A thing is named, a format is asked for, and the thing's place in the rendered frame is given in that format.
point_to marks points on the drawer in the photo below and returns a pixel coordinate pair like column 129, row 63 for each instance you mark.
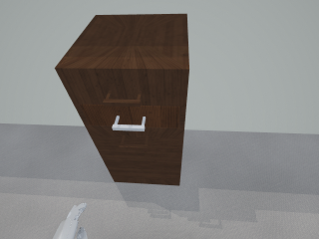
column 156, row 116

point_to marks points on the handle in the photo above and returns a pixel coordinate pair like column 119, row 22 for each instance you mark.
column 133, row 146
column 129, row 127
column 121, row 103

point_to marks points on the left robot hand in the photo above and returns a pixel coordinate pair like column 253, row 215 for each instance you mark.
column 68, row 227

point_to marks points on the cabinet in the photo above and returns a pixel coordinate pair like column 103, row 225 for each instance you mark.
column 132, row 57

